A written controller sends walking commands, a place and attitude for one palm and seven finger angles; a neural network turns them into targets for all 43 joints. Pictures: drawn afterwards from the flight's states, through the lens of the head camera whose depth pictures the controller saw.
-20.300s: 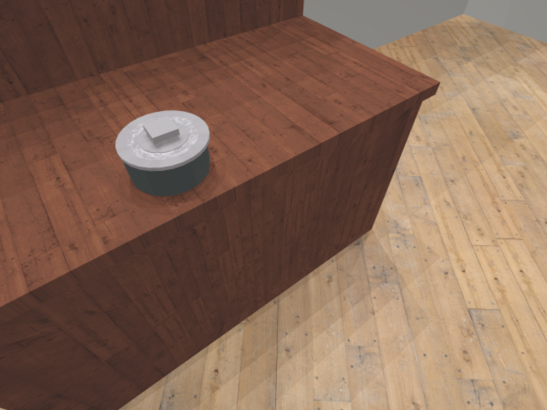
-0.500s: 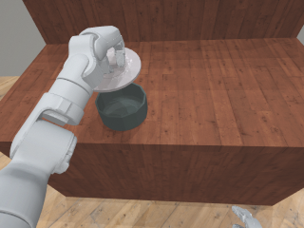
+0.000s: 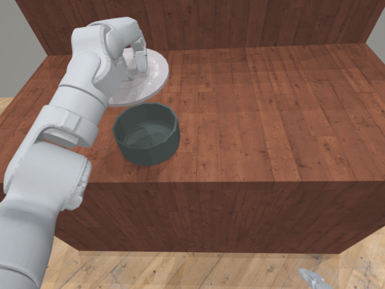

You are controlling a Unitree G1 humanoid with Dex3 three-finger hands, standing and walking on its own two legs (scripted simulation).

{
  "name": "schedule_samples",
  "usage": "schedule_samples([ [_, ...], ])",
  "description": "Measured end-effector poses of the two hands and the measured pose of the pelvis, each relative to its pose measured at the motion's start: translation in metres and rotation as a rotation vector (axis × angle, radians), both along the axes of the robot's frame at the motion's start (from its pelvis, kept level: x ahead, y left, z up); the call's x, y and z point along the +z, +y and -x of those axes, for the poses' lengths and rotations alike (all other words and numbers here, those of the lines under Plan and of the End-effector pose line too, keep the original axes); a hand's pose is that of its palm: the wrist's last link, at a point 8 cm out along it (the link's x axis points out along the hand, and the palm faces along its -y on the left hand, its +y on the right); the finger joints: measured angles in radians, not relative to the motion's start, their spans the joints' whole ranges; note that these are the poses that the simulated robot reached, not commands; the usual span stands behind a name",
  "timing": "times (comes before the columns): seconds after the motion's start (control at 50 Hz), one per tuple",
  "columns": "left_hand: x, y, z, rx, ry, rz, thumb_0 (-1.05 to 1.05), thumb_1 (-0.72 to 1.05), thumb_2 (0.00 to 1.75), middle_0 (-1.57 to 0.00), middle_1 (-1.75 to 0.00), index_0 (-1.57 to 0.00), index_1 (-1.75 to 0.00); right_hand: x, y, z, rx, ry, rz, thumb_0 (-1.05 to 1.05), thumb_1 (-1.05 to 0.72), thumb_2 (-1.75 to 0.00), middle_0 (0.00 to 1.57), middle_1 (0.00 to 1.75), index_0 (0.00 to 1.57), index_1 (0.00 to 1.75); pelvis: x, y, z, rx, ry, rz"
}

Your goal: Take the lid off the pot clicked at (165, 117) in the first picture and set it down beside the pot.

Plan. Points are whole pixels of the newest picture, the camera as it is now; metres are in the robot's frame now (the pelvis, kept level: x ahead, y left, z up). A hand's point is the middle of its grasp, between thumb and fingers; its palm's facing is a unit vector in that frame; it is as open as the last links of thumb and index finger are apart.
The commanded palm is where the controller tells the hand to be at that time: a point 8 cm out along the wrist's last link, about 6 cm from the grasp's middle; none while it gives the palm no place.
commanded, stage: move the lid sideways beside the pot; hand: left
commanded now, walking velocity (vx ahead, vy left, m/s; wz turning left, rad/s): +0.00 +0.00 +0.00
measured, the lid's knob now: (123, 66) +0.50 +0.13 +0.21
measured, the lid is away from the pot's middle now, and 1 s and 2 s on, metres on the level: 0.01 0.13 0.24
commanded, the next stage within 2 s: none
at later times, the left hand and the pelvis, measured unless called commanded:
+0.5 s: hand (92, 69) +0.47 +0.18 +0.23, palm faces -0.26 -0.05 -0.97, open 5.8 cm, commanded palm +0.47 +0.19 +0.31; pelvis +0.00 +0.00 +0.00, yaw +1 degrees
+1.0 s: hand (67, 69) +0.48 +0.24 +0.23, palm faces -0.25 -0.06 -0.97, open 5.8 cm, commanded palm +0.47 +0.25 +0.31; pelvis +0.02 +0.01 +0.00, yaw +1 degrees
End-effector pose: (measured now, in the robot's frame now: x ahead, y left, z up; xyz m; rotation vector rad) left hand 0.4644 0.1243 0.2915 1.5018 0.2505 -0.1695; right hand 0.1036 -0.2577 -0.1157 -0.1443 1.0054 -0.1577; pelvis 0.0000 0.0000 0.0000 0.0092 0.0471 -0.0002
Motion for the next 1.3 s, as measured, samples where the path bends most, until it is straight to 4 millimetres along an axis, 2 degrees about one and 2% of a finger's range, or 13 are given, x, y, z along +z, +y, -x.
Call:
schedule_samples([
  [0.16, -0.003, 0.008, 0.000, -0.034, -0.030, -0.002, -0.01, 0.19, 0.91, -0.46, -0.87, -0.94, -1.11, 0.006, 0.001, -0.008, 0.000, -0.029, 0.011, 0.01, -0.90, -0.90, 0.20, 0.30, 0.20, 0.30, 0.000, 0.000, 0.001, -0.002, 0.001, 0.002],
  [0.42, -0.003, 0.051, 0.000, 0.054, -0.010, -0.024, -0.01, 0.19, 0.91, -0.46, -0.87, -0.94, -1.12, 0.006, 0.004, -0.009, 0.000, 0.003, 0.011, 0.00, -0.90, -0.90, 0.20, 0.30, 0.20, 0.30, 0.001, 0.003, -0.002, 0.007, 0.007, 0.007],
  [0.9, -0.010, 0.104, -0.013, 0.101, 0.007, -0.019, -0.01, 0.20, 0.91, -0.46, -0.87, -0.94, -1.12, 0.007, 0.007, -0.012, -0.010, 0.074, 0.031, 0.00, -0.90, -0.90, 0.20, 0.30, 0.20, 0.30, 0.001, 0.012, -0.014, 0.016, 0.034, 0.019],
  [1.14, -0.009, 0.129, -0.012, 0.129, 0.002, -0.032, -0.01, 0.20, 0.91, -0.46, -0.87, -0.94, -1.12, 0.006, 0.010, -0.021, 0.001, 0.089, 0.026, 0.00, -0.90, -0.90, 0.20, 0.30, 0.20, 0.30, 0.001, 0.015, -0.019, 0.023, 0.045, 0.024],
  [1.3, -0.011, 0.152, -0.012, 0.173, 0.010, -0.027, -0.01, 0.20, 0.91, -0.46, -0.87, -0.94, -1.12, 0.008, 0.010, -0.023, -0.001, 0.094, 0.031, 0.00, -0.90, -0.90, 0.20, 0.30, 0.20, 0.30, 0.000, 0.014, -0.019, 0.024, 0.051, 0.026],
])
